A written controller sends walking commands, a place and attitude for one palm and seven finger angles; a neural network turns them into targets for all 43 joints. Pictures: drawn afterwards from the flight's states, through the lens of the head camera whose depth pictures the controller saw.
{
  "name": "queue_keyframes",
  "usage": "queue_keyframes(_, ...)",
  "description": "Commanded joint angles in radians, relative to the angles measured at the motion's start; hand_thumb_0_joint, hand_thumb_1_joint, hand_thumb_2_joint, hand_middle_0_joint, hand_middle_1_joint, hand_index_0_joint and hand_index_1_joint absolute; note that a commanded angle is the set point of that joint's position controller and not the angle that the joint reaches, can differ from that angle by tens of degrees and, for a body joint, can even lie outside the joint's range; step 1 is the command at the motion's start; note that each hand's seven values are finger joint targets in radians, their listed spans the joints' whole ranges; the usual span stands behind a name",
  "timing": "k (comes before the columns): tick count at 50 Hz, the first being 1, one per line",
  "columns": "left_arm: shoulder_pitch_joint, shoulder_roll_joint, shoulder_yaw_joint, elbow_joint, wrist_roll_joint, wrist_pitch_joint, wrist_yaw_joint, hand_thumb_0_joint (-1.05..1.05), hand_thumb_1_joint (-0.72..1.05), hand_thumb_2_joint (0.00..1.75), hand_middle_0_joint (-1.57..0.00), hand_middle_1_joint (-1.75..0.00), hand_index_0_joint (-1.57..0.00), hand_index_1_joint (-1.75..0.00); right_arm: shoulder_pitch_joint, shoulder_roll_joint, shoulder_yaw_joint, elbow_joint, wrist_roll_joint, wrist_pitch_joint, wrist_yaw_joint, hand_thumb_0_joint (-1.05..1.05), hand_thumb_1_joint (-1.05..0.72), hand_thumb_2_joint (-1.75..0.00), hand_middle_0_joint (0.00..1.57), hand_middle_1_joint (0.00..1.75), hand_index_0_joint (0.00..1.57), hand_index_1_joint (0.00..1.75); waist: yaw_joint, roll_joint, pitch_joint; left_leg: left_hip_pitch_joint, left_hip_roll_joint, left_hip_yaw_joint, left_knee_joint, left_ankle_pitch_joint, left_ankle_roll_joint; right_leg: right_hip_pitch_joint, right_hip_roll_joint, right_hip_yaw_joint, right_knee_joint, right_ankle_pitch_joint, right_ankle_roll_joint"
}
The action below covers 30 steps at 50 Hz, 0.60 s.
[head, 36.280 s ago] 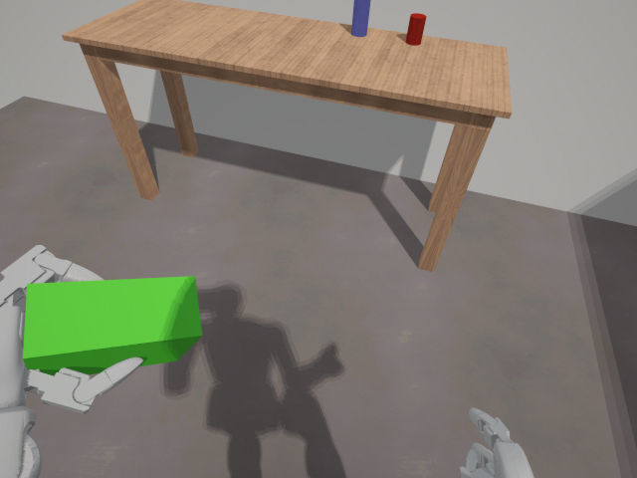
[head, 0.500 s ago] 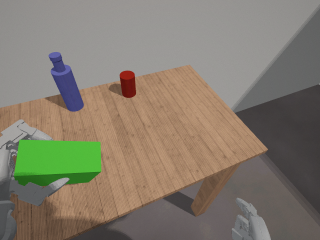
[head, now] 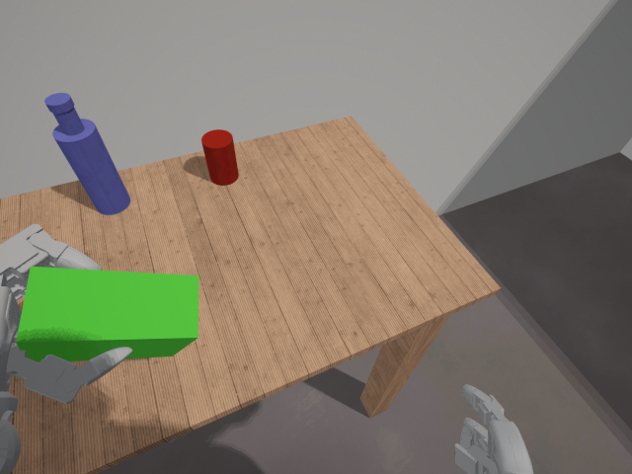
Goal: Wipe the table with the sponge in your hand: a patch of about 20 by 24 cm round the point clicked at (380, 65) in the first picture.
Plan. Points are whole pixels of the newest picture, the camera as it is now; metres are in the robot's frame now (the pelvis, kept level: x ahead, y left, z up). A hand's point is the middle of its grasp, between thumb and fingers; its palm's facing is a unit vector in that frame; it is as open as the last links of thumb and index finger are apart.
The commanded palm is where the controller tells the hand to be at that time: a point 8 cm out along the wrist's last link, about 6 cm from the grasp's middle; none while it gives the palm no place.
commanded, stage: shuffle to correct the standing spot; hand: left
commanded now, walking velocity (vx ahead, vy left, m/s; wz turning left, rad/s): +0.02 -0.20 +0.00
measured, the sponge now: (139, 319) +0.24 +0.20 +0.13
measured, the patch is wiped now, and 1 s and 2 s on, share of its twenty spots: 0.00 0.00 0.00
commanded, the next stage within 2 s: none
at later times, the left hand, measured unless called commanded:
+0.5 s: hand (111, 311) +0.23 +0.21 +0.16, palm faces +0.31 -0.87 -0.39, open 10.1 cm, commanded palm +0.16 +0.25 +0.17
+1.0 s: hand (90, 319) +0.22 +0.22 +0.16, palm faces +0.30 -0.86 -0.41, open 10.1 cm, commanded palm +0.16 +0.27 +0.17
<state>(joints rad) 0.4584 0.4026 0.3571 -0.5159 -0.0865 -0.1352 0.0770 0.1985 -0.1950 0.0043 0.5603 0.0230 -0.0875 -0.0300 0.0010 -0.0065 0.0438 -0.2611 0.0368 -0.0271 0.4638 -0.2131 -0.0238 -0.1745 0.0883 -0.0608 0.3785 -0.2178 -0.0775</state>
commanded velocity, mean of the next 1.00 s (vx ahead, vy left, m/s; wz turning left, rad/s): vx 0.01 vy -0.20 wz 0.00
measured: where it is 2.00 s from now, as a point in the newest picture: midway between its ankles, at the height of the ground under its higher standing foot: outside the picture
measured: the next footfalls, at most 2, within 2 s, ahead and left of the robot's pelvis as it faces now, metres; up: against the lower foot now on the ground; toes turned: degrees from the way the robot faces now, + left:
none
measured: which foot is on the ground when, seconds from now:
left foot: down 0.00-1.00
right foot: down 0.00-1.00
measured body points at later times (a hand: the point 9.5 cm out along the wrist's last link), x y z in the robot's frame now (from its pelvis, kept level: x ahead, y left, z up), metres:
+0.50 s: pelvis +0.00 -0.03 -0.01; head +0.02 -0.02 +0.44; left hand +0.20 +0.25 +0.18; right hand +0.17 -0.27 -0.09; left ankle +0.02 +0.13 -0.74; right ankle -0.01 -0.07 -0.74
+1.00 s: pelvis +0.00 -0.02 -0.01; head +0.02 +0.00 +0.44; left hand +0.20 +0.27 +0.18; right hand +0.17 -0.24 -0.08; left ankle +0.02 +0.13 -0.74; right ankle -0.01 -0.07 -0.74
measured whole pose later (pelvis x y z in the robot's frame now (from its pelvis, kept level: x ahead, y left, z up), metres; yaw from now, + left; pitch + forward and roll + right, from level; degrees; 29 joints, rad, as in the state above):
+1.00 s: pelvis +0.00 -0.02 -0.01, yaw +0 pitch +0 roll -1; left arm 0.48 0.42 0.37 -0.55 -0.11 -0.10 0.07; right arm 0.19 -0.19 0.00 0.55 0.03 -0.05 -0.03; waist -0.01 0.00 0.04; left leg -0.29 0.06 -0.04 0.53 -0.25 -0.05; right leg -0.19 0.12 -0.08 0.43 -0.25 -0.10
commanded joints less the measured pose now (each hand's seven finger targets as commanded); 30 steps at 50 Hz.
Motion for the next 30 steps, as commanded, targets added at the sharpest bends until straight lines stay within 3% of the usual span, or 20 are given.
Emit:
queue_keyframes(1,-0.037,0.169,0.130,-0.215,-0.020,-0.062,0.017,0.00,0.10,1.30,-1.20,-1.60,-1.20,-1.60,-0.086,-0.128,-0.053,-0.153,0.004,-0.051,-0.015,0.00,-0.90,-0.90,0.20,0.30,0.20,0.30,0.000,0.073,-0.178,0.090,0.096,-0.046,-0.003,0.200,0.057,0.015,-0.137,0.093,-0.040,0.217,0.053)
queue_keyframes(5,-0.059,0.161,0.121,-0.188,-0.025,-0.047,0.017,0.00,0.10,1.30,-1.20,-1.60,-1.20,-1.60,-0.075,-0.134,-0.057,-0.152,0.004,-0.037,-0.018,0.00,-0.90,-0.90,0.20,0.30,0.20,0.30,-0.003,0.003,-0.152,0.051,0.067,-0.025,0.056,0.080,0.051,-0.021,-0.173,0.134,-0.058,0.188,0.042)
queue_keyframes(6,-0.045,0.162,0.125,-0.194,-0.028,-0.048,0.022,0.00,0.10,1.30,-1.20,-1.60,-1.20,-1.60,-0.088,-0.128,-0.054,-0.146,0.009,-0.039,-0.017,0.00,-0.90,-0.90,0.20,0.30,0.20,0.30,-0.007,0.018,-0.157,0.065,0.061,-0.017,0.066,0.062,0.054,-0.040,-0.175,0.144,-0.063,0.173,0.037)
queue_keyframes(10,-0.078,0.169,0.120,-0.219,-0.030,-0.045,0.026,0.00,0.10,1.30,-1.20,-1.60,-1.20,-1.60,-0.084,-0.130,-0.055,-0.149,0.005,-0.031,-0.018,0.00,-0.90,-0.90,0.20,0.30,0.20,0.30,-0.007,-0.013,-0.143,0.059,0.043,0.000,0.121,0.018,0.054,-0.078,-0.209,0.173,-0.081,0.141,0.039)
queue_keyframes(16,-0.065,0.187,0.142,-0.246,-0.033,-0.053,0.033,0.00,0.10,1.30,-1.20,-1.60,-1.20,-1.60,-0.105,-0.129,-0.050,-0.137,0.004,-0.027,-0.017,0.00,-0.90,-0.90,0.20,0.30,0.20,0.30,-0.006,0.059,-0.157,0.070,0.072,-0.009,0.085,0.159,0.068,-0.025,-0.175,0.132,-0.021,0.286,0.085)
queue_keyframes(19,-0.063,0.187,0.147,-0.235,-0.029,-0.051,0.026,0.00,0.10,1.30,-1.20,-1.60,-1.20,-1.60,-0.093,-0.132,-0.056,-0.144,-0.002,-0.020,-0.016,0.00,-0.90,-0.90,0.20,0.30,0.20,0.30,-0.002,0.060,-0.161,0.056,0.091,-0.009,0.081,0.208,0.071,0.013,-0.160,0.115,-0.008,0.332,0.114)
queue_keyframes(20,-0.058,0.186,0.148,-0.226,-0.029,-0.048,0.024,0.00,0.10,1.30,-1.20,-1.60,-1.20,-1.60,-0.087,-0.131,-0.057,-0.145,-0.001,-0.017,-0.015,0.00,-0.90,-0.90,0.20,0.30,0.20,0.30,0.000,0.034,-0.163,0.046,0.088,-0.006,0.089,0.202,0.068,0.029,-0.163,0.114,-0.008,0.344,0.117)
queue_keyframes(25,-0.037,0.174,0.138,-0.216,-0.032,-0.041,0.015,0.00,0.10,1.30,-1.20,-1.60,-1.20,-1.60,-0.086,-0.131,-0.058,-0.152,0.003,-0.008,-0.009,0.00,-0.90,-0.90,0.20,0.30,0.20,0.30,-0.004,0.015,-0.152,0.038,0.070,0.003,0.104,0.090,0.062,0.000,-0.171,0.133,-0.035,0.264,0.107)
queue_keyframes(27,-0.024,0.166,0.130,-0.228,-0.036,-0.043,0.018,0.00,0.10,1.30,-1.20,-1.60,-1.20,-1.60,-0.089,-0.127,-0.054,-0.156,0.005,-0.009,-0.009,0.00,-0.90,-0.90,0.20,0.30,0.20,0.30,-0.007,0.035,-0.146,0.054,0.069,-0.007,0.087,0.059,0.065,-0.027,-0.171,0.133,-0.039,0.213,0.095)
queue_keyframes(30,-0.041,0.184,0.144,-0.245,-0.033,-0.044,0.021,0.00,0.10,1.30,-1.20,-1.60,-1.20,-1.60,-0.087,-0.128,-0.054,-0.155,0.003,-0.009,-0.011,0.00,-0.90,-0.90,0.20,0.30,0.20,0.30,-0.005,0.012,-0.144,0.048,0.070,-0.011,0.087,0.030,0.065,-0.034,-0.174,0.147,-0.053,0.167,0.091)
